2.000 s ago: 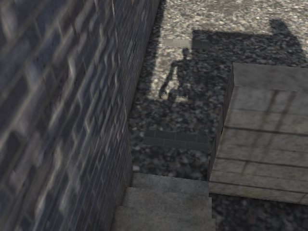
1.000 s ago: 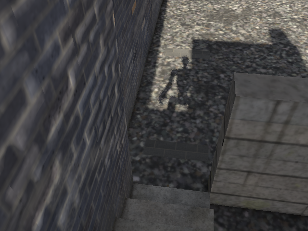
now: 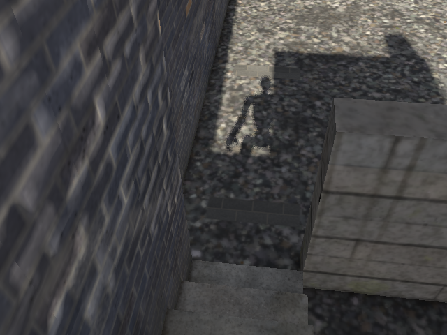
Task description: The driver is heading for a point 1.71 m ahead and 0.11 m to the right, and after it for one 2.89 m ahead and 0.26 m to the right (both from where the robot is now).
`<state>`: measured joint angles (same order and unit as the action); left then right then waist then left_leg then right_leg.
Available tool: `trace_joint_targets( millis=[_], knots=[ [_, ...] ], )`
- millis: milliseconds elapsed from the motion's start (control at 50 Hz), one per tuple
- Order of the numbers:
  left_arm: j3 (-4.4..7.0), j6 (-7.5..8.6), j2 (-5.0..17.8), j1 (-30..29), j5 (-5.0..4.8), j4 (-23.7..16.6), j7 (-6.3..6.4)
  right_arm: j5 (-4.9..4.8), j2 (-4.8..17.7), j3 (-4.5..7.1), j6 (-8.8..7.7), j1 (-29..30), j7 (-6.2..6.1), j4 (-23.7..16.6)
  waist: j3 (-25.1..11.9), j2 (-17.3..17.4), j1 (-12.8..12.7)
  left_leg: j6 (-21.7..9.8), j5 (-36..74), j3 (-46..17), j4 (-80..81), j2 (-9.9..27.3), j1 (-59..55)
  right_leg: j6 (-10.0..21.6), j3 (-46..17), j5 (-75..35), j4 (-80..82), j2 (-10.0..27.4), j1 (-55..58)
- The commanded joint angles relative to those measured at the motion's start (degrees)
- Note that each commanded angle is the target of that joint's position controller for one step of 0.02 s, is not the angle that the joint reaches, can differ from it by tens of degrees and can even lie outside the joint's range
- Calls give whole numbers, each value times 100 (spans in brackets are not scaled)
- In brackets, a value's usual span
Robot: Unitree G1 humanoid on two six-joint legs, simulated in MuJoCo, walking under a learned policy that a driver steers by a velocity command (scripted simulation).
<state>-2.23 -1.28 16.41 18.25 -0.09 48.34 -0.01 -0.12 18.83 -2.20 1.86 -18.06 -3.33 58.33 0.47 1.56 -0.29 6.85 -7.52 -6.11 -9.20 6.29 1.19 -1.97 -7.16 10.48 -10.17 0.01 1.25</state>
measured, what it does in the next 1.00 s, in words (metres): stands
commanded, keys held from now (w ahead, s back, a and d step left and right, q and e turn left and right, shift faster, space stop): no key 0.60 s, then w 0.40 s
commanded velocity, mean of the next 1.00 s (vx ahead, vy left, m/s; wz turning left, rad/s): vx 0.12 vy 0.00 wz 0.00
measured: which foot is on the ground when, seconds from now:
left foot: down 0.00-1.00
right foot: down 0.00-1.00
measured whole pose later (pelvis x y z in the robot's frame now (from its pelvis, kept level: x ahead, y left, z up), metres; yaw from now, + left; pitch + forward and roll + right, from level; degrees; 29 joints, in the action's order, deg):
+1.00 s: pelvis +0.01 +0.00 -0.01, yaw +0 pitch -1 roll +0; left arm -2.4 -0.2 15.1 13.6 -0.4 46.2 0.4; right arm -1.0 17.6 -2.9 -0.1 -14.4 -3.7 54.5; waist 0.8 0.8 -0.3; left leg 6.4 -12.7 -7.1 -16.6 5.4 3.0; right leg -2.1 -6.9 14.9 -15.7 0.2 0.6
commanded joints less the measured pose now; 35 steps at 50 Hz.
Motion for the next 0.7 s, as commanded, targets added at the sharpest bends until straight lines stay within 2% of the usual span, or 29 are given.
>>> trace_joint_targets(
  millis=[20,40,80,280,600,620,660,700],
  knots=[
    [190,76,707,99,15,-185,33,-23,789,177,-35,-287,-31,-82,305,-151,-2,-95,670,-29,90,-46,-16,-114,-137,-1196,147,187,-489],
    [189,64,699,50,36,-173,41,-24,731,163,-9,-322,-22,-65,270,-241,3,-81,550,-9,115,-55,-34,-116,-73,-1045,173,151,-465],
    [194,88,648,27,23,-152,-14,-3,644,123,50,-318,-70,-76,339,-187,8,-76,407,-9,112,-111,-10,-64,-89,-927,164,134,-564],
    [210,110,600,24,-1,-15,-58,-7,616,112,15,-435,-83,35,407,-125,22,-72,384,-73,107,-116,108,-39,-88,-843,165,147,-583],
    [240,109,586,-40,-11,83,-66,-15,630,95,29,-384,-90,99,273,-111,56,-85,794,-147,89,-97,-41,-62,-58,-1273,133,192,-487],
    [237,106,583,-49,-7,87,-56,-16,616,88,31,-385,-100,94,206,-113,58,-101,525,-119,98,-131,-48,-60,-33,-944,150,154,-459],
    [229,99,559,-144,-9,54,-29,-26,591,83,32,-312,-125,56,294,-114,54,-145,-68,-67,93,-206,90,-45,-15,-179,194,76,-568],
    [226,112,551,-235,-19,4,-10,-35,577,81,8,-238,-143,-3,401,-148,56,-175,-290,-49,36,-247,228,-21,-39,99,190,51,-667]
  ],
)
Velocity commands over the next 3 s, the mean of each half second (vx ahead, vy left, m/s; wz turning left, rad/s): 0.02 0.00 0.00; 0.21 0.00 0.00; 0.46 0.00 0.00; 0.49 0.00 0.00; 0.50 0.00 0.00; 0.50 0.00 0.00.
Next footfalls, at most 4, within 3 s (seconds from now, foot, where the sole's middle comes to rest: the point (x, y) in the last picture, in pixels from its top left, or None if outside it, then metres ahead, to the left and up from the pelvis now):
none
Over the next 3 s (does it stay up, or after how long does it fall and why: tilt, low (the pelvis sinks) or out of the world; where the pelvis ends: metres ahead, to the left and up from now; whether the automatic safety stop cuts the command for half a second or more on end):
stays up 0.00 0.00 0.00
